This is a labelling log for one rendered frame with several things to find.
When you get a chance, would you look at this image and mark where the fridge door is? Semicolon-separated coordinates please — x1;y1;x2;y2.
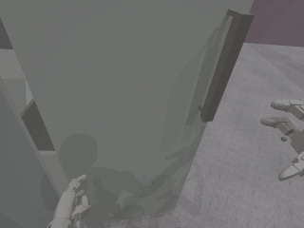
0;0;254;228

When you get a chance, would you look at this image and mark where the robot right hand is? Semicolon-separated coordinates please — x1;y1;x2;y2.
260;99;304;181

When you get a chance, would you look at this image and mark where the handle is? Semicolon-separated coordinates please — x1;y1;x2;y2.
198;9;255;123

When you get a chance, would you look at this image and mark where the robot left forearm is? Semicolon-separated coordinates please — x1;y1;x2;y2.
47;218;72;228

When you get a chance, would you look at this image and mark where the robot left hand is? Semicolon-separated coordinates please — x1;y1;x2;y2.
53;174;91;224

